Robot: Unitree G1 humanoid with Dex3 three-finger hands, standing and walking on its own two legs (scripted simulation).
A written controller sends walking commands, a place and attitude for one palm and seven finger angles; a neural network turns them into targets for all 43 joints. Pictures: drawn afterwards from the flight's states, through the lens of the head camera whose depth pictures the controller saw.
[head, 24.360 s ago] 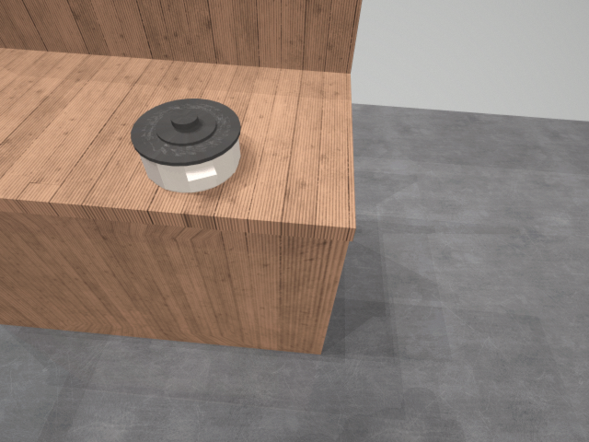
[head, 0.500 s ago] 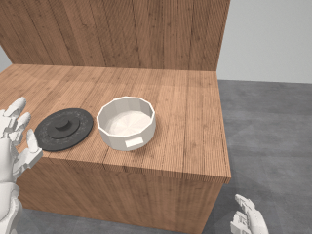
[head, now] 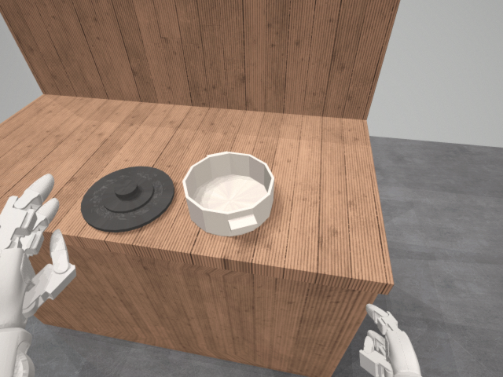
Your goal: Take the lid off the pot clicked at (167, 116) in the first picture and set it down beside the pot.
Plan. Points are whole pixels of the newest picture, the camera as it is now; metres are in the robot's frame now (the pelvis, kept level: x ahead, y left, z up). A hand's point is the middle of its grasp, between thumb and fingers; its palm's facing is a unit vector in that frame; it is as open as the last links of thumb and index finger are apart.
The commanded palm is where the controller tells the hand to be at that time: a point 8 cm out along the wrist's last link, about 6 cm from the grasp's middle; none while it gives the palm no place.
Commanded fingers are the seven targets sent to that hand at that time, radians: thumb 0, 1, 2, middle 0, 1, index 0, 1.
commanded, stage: step back with the hand held close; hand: left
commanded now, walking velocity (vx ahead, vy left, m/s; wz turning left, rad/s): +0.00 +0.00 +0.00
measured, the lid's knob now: (126, 188) +0.48 +0.35 +0.00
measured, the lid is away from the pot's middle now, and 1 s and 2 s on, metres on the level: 0.24 0.24 0.24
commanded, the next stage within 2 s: stop stepping back and stand still in 1.42 s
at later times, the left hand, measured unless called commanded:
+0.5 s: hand (37, 290) +0.16 +0.27 +0.16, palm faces +0.23 -0.82 -0.53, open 7.5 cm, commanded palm +0.09 +0.32 +0.19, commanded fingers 0.00 0.90 0.90 -0.20 -0.30 -0.20 -0.30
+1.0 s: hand out of the picture +0.11 +0.28 +0.17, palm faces +0.34 -0.83 -0.44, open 7.5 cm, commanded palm +0.03 +0.32 +0.19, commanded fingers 0.00 0.90 0.90 -0.20 -0.30 -0.20 -0.30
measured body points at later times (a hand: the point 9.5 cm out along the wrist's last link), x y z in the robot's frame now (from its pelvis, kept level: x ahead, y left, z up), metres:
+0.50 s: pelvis -0.04 +0.04 -0.01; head +0.01 +0.06 +0.43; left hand +0.14 +0.31 +0.19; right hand +0.13 -0.19 -0.09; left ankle +0.05 +0.11 -0.74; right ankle -0.06 -0.12 -0.74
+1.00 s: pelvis -0.09 +0.04 -0.02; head -0.06 +0.08 +0.42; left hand +0.08 +0.33 +0.19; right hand +0.10 -0.18 -0.08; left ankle +0.05 +0.11 -0.74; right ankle -0.12 -0.10 -0.73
